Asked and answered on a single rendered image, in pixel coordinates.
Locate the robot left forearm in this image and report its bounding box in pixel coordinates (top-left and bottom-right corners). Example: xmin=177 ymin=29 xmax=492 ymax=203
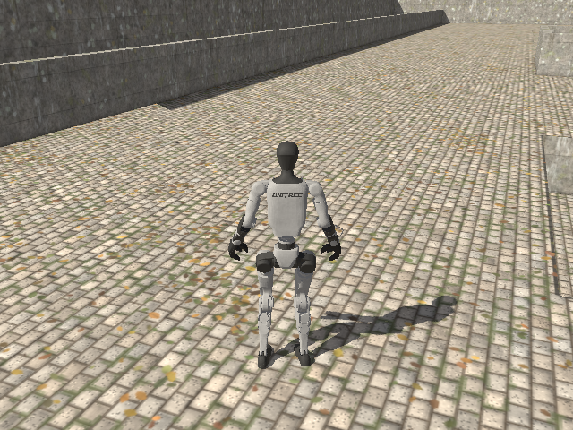
xmin=232 ymin=214 xmax=250 ymax=245

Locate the right robot upper arm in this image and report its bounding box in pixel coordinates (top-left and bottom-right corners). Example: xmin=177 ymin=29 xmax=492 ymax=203
xmin=306 ymin=180 xmax=331 ymax=228

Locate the robot left shin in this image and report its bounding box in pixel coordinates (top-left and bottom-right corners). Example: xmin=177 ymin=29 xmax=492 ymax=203
xmin=258 ymin=295 xmax=272 ymax=356

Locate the right robot hand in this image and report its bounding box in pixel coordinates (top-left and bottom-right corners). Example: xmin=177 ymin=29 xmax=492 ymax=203
xmin=321 ymin=243 xmax=341 ymax=261

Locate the left robot upper arm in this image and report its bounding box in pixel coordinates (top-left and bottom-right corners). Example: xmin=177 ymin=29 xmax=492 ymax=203
xmin=242 ymin=180 xmax=269 ymax=228

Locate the robot right forearm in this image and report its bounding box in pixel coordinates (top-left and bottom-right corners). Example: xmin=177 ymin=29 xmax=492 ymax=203
xmin=322 ymin=215 xmax=339 ymax=246

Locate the robot right thigh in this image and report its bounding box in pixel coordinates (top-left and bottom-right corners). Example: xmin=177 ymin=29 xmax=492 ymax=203
xmin=294 ymin=250 xmax=316 ymax=312

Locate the left robot hand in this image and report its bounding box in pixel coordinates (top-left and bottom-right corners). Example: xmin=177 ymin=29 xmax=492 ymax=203
xmin=228 ymin=239 xmax=248 ymax=261

